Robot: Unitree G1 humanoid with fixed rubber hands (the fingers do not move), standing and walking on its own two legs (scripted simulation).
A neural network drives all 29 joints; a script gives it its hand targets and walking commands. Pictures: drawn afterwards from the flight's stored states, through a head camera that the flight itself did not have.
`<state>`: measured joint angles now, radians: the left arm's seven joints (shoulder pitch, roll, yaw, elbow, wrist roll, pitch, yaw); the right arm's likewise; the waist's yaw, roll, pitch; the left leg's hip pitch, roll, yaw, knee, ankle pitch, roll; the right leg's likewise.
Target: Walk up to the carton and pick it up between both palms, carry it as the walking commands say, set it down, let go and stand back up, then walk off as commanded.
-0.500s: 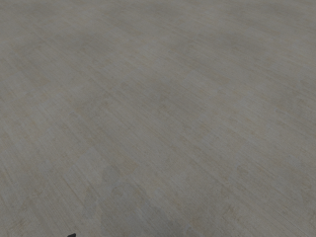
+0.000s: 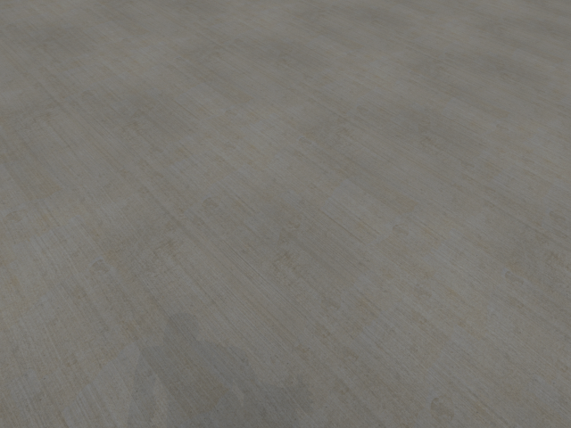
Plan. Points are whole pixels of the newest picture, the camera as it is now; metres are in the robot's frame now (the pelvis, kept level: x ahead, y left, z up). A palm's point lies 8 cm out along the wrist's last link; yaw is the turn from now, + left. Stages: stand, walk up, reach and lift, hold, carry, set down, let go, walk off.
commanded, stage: walk off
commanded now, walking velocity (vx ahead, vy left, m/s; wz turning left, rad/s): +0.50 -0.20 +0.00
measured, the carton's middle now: out of the picture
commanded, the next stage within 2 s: none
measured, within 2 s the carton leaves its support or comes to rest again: neither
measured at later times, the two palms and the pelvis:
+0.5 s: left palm (220, 306) +0.35 +0.12 -0.13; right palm (513, 369) +0.25 -0.39 -0.13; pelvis +0.26 -0.13 +0.00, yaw +1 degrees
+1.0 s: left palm (244, 245) +0.49 +0.09 -0.15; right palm (460, 210) +0.60 -0.40 -0.11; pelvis +0.53 -0.15 +0.00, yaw +0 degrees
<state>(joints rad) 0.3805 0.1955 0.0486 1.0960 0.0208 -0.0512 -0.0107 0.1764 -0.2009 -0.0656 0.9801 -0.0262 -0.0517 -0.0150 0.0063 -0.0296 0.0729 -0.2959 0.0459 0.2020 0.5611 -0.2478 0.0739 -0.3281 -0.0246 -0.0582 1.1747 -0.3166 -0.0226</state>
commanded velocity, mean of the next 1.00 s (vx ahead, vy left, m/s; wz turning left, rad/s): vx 0.50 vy -0.20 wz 0.00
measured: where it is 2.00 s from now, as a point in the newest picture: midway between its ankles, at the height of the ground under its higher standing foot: (347, 229)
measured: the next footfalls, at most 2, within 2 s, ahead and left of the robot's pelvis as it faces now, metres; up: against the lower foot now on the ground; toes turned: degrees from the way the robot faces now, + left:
right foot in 0.38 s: +0.35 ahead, -0.23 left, +0.00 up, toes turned -10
left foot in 0.86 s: +0.61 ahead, -0.06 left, +0.00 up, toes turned +12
